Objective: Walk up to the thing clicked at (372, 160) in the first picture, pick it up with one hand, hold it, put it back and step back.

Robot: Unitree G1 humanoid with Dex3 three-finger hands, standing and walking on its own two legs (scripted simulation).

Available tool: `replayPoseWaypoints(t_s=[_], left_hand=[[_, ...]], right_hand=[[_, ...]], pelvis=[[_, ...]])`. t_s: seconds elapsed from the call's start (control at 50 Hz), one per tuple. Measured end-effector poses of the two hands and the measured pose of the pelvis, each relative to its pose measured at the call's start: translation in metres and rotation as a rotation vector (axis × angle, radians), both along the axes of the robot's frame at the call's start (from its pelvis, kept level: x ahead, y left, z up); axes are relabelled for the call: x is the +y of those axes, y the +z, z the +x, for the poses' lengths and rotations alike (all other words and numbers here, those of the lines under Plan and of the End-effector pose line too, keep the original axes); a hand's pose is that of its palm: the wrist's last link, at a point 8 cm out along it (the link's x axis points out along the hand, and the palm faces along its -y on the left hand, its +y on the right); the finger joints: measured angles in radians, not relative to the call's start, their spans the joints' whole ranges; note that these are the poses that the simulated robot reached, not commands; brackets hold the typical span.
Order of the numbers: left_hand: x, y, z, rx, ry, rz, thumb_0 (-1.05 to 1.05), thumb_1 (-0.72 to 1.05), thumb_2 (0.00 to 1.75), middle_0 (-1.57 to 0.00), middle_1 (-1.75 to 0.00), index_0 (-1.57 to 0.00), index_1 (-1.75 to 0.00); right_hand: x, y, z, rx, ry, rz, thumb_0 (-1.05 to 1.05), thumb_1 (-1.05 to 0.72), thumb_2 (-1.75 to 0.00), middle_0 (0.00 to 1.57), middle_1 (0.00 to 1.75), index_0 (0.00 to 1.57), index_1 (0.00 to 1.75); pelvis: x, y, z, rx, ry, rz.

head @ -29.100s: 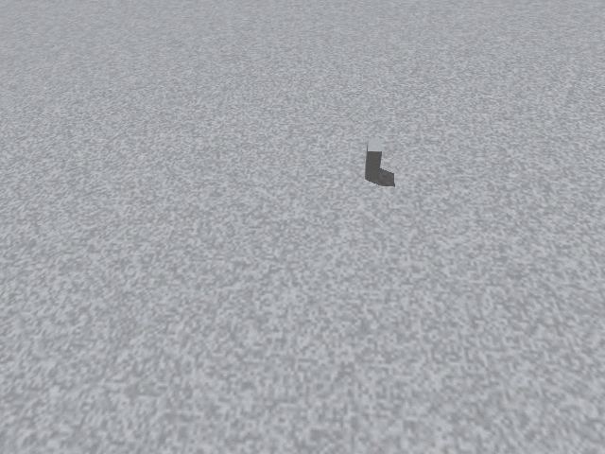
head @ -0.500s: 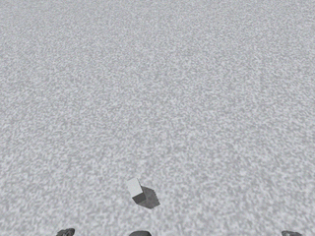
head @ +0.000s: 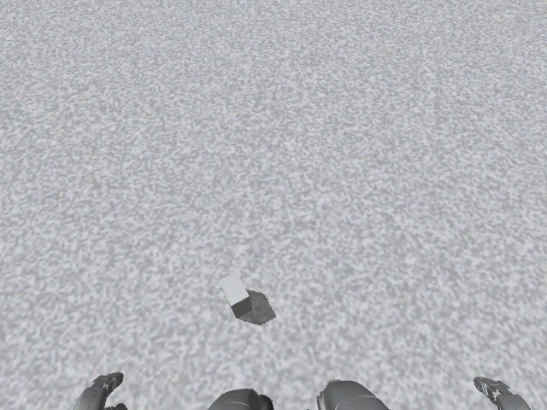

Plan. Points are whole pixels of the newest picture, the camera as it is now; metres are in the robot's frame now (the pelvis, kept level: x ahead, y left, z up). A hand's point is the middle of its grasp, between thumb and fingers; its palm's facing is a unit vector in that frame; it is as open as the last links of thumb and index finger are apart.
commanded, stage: step back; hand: left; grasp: from the side
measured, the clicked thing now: (236, 296) +0.45 +0.16 -0.68
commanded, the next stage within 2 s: none
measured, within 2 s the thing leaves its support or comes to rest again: neither
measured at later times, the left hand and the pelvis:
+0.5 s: hand out of the picture +0.01 +0.28 -0.16, palm faces +0.04 -0.94 -0.35, open 7.4 cm; pelvis -0.12 +0.01 -0.01, yaw +2 degrees
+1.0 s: hand out of the picture -0.19 +0.23 -0.14, palm faces -0.04 -0.91 -0.41, open 7.4 cm; pelvis -0.27 -0.04 -0.01, yaw -3 degrees
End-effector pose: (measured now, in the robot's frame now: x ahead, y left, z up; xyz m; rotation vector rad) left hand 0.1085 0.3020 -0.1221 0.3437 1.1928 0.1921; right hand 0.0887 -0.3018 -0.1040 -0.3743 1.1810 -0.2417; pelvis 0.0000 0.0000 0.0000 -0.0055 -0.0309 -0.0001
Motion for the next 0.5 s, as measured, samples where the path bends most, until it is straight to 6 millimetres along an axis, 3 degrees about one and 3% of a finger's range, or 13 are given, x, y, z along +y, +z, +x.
replayPoseWaypoints(t_s=[0.14, 0.32, 0.4, 0.5], left_hand=[[-0.008, 0.013, -0.039, -0.012, -0.008, 0.041, 0.01, 0.9, 0.9, -0.21, -0.3, -0.21, -0.3], [-0.007, 0.031, -0.071, -0.094, 0.015, 0.041, 0.01, 0.9, 0.9, -0.21, -0.3, -0.21, -0.3], [0.001, 0.024, -0.082, -0.134, 0.001, 0.028, 0.01, 0.9, 0.9, -0.21, -0.3, -0.21, -0.3], [0.017, 0.003, -0.11, -0.139, 0.021, -0.008, 0.01, 0.9, 0.9, -0.21, -0.3, -0.21, -0.3]], right_hand=[[-0.009, -0.02, -0.014, -0.045, -0.015, 0.059, 0.0, -0.9, -0.9, 0.21, 0.3, 0.21, 0.3], [-0.016, -0.005, -0.054, -0.005, 0.04, 0.028, 0.0, -0.91, -0.9, 0.2, 0.3, 0.2, 0.3], [-0.014, -0.005, -0.078, 0.015, 0.058, -0.017, 0.0, -0.91, -0.9, 0.2, 0.3, 0.2, 0.3], [0.004, 0.001, -0.114, 0.016, 0.072, -0.038, 0.0, -0.91, -0.9, 0.2, 0.3, 0.2, 0.3]], pelvis=[[-0.01, -0.007, -0.026, -0.028, -0.008, -0.021], [-0.008, 0.004, -0.066, 0.007, 0.01, 0.031], [0.002, -0.002, -0.09, 0.009, 0.041, 0.007], [0.013, -0.009, -0.122, -0.03, 0.036, 0.038]])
